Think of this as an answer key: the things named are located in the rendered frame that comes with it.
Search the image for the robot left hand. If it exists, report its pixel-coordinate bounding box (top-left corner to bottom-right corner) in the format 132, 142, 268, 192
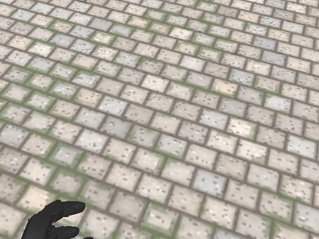
21, 199, 94, 239

